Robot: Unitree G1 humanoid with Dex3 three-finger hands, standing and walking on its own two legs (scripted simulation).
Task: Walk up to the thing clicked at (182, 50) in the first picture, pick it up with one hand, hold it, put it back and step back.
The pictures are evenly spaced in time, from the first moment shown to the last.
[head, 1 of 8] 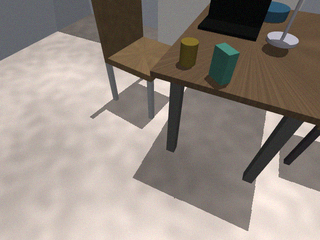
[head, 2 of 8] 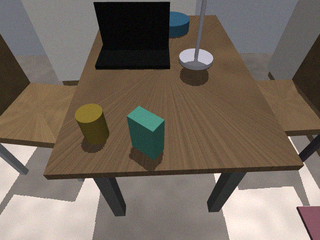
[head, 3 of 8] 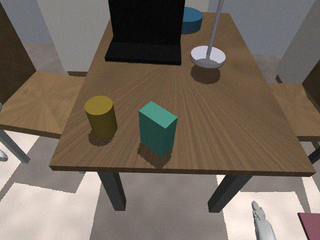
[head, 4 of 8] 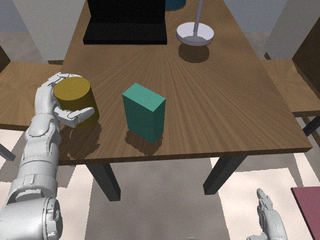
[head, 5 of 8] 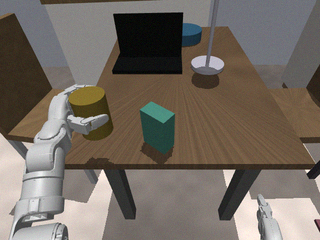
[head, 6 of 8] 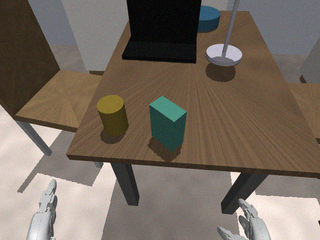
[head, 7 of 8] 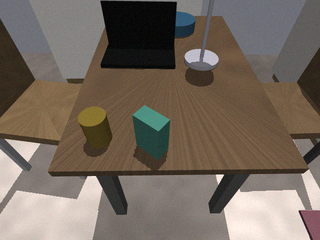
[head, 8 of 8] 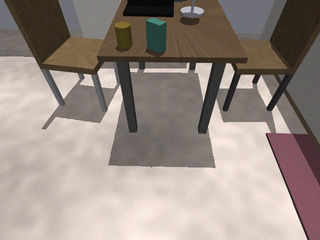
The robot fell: no
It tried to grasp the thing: yes
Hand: left
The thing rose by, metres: 0.21
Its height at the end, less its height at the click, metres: +0.00
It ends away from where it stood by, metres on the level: 0.02
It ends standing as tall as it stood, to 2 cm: yes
